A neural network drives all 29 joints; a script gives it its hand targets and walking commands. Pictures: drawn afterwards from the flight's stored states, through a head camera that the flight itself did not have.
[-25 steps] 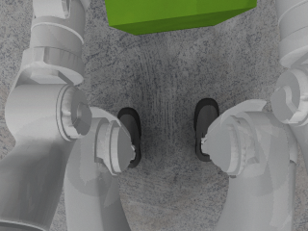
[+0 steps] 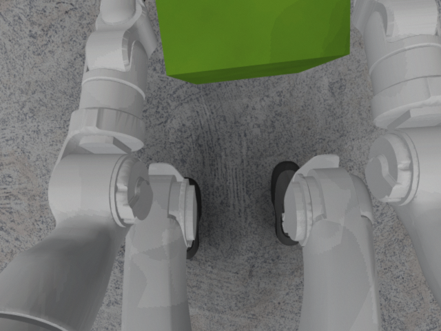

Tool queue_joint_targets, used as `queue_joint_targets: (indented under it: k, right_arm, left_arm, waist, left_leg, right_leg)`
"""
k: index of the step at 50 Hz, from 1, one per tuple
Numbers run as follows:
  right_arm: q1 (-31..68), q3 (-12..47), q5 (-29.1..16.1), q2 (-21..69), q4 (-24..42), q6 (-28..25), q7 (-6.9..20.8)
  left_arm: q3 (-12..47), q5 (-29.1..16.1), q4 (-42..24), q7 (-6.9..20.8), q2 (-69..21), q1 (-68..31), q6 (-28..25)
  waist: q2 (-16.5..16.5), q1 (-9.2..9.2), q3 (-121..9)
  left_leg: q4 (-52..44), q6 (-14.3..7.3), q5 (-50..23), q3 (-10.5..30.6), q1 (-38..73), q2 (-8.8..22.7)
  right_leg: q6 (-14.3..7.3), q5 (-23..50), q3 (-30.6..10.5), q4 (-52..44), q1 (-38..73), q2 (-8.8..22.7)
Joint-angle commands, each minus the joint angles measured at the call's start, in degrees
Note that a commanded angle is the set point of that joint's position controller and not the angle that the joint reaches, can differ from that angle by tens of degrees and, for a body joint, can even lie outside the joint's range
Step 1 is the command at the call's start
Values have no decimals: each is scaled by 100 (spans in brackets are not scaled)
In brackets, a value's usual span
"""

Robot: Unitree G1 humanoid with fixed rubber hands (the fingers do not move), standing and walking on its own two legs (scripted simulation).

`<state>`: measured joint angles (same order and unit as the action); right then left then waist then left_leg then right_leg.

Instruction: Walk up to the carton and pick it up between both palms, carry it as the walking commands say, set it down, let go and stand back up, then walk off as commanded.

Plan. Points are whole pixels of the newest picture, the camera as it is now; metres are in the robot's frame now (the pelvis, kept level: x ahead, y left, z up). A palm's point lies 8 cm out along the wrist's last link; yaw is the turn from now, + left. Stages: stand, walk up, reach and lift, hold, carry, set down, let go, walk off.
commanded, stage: reach and lift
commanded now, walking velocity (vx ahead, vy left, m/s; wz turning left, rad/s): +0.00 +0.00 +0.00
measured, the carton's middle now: (244, 4) +0.54 -0.04 -0.22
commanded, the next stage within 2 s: none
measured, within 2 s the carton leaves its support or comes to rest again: neither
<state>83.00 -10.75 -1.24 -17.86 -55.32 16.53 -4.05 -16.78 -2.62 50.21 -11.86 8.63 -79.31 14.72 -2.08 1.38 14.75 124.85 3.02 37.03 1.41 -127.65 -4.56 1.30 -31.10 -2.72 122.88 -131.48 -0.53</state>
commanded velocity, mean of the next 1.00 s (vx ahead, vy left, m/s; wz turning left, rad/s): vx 0.00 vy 0.00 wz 0.00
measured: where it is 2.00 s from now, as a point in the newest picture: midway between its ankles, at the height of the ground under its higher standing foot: (236, 223)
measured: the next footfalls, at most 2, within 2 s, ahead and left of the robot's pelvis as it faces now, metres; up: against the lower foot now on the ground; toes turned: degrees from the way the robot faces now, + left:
none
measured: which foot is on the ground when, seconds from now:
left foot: down 0.00-1.00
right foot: down 0.00-1.00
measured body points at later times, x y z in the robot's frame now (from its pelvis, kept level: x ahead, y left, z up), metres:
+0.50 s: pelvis +0.00 -0.01 +0.04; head +0.35 -0.05 +0.32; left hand +0.56 +0.11 -0.09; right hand +0.56 -0.19 -0.10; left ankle +0.09 +0.13 -0.35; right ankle +0.11 -0.13 -0.35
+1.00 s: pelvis +0.00 -0.01 +0.09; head +0.32 -0.04 +0.40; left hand +0.54 +0.12 -0.01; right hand +0.54 -0.19 -0.02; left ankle +0.09 +0.13 -0.35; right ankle +0.11 -0.13 -0.35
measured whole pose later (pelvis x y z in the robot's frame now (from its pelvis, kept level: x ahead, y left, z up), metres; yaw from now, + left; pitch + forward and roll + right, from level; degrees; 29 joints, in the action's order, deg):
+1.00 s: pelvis +0.00 -0.01 +0.09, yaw +0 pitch +47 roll +3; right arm 71.4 -22.5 12.4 -6.6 -41.6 23.6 -1.2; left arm -30.8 10.8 35.6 -5.3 -0.7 -67.5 21.7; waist -1.7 0.3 -2.4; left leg 105.0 3.3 31.8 1.9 -120.2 -3.5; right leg 0.7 -26.3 -2.9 103.6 -124.1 -1.5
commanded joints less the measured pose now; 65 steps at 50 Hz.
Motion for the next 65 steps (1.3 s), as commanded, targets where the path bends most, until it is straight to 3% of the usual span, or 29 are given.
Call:
queue_joint_targets:
  k: [1, 5, 12, 21, 24, 39, 65]
  right_arm:
    - [3563, 1585, -463, 5859, 1064, -219, 1756]
    - [3366, 1281, -112, 5824, 820, -102, 1794]
    - [3253, 1207, 135, 5930, 960, 38, 1788]
    - [3394, 1825, -168, 6354, 1749, 172, 1664]
    - [3234, 1896, -172, 6536, 1814, 244, 1624]
    - [2570, 1388, 362, 6738, 1503, 363, 1643]
    - [2013, 1466, 450, 7336, 1586, 586, 1792]
  left_arm:
    - [1990, -372, -1168, 1765, -5470, -4220, -143]
    - [1712, -62, -978, 1834, -5534, -4093, 11]
    - [1649, 99, -1030, 1961, -5704, -3968, 188]
    - [2120, -122, -1649, 1969, -5913, -3984, 291]
    - [2149, -93, -1682, 1983, -5980, -3781, 346]
    - [1768, 343, -1376, 2181, -6232, -3130, 509]
    - [1829, 507, -1425, 2333, -6805, -2511, 768]
  waist:
    - [307, -2, -7705]
    - [266, 48, -7390]
    - [296, 128, -7650]
    - [534, -8, -9238]
    - [610, -69, -9239]
    - [451, -55, -8486]
    - [398, -52, -8706]
  left_leg:
    - [-1230, -128, -2296, -732, 2996, -492]
    - [-1425, -120, -1942, -733, 2948, -490]
    - [-1600, -94, -1909, -746, 2855, -499]
    - [-1725, -85, -2520, -779, 3219, -525]
    - [-1854, -99, -2513, -780, 3107, -530]
    - [-2594, -83, -2020, -736, 2922, -558]
    - [-3552, -65, -2041, -662, 3818, -640]
  right_leg:
    - [-119, 2334, 757, -819, 4355, -515]
    - [-159, 1921, 748, -1059, 4116, -537]
    - [-165, 2043, 703, -1298, 4450, -571]
    - [-94, 3034, 640, -1404, 5711, -625]
    - [-77, 3152, 620, -1527, 5829, -658]
    - [-117, 2483, 589, -2308, 5465, -740]
    - [-66, 2288, 629, -3261, 6096, -800]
